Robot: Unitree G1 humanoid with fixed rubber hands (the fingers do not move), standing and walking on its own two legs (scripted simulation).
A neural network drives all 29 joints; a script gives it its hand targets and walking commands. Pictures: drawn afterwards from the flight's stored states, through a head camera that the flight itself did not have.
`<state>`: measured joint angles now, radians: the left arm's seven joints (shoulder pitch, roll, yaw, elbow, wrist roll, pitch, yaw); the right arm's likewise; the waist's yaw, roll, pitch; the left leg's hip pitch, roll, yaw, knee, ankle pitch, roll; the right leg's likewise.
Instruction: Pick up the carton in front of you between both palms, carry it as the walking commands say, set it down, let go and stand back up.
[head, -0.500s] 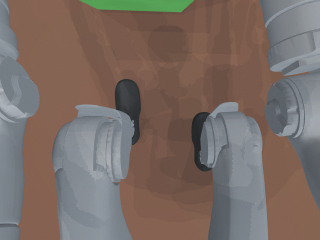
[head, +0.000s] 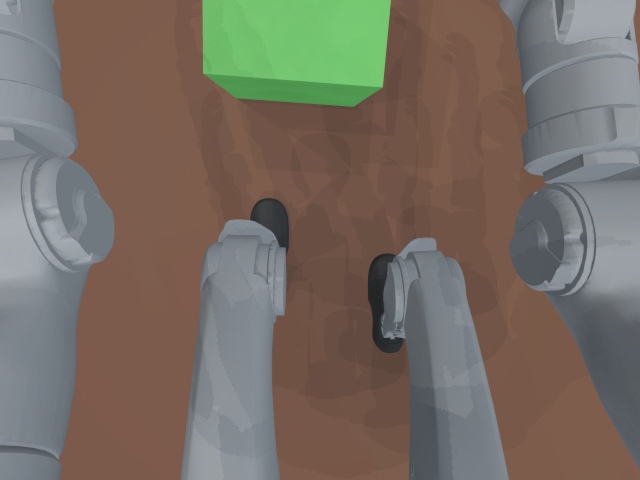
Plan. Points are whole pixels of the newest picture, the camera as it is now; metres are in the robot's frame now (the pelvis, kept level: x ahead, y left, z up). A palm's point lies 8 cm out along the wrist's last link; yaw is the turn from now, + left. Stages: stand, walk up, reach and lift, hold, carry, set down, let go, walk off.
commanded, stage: set down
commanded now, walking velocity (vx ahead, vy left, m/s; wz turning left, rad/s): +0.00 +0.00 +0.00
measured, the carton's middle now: (298, 19) +0.57 +0.11 -0.37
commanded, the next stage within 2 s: let go in 0.40 s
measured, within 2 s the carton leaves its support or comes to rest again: neither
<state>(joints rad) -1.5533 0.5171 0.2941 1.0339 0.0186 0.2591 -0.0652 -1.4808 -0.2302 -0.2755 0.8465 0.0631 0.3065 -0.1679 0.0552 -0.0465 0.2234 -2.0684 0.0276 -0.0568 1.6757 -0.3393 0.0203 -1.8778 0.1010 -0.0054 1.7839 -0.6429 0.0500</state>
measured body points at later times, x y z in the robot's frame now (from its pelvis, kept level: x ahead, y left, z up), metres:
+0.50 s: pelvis +0.03 +0.01 +0.14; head +0.36 +0.08 +0.44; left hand +0.56 +0.32 +0.03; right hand +0.60 -0.08 +0.03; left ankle +0.15 +0.12 -0.46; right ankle +0.07 -0.13 -0.46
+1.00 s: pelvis +0.08 +0.01 +0.23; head +0.28 +0.06 +0.63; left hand +0.39 +0.30 +0.12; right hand +0.44 -0.15 +0.13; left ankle +0.15 +0.12 -0.46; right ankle +0.07 -0.13 -0.46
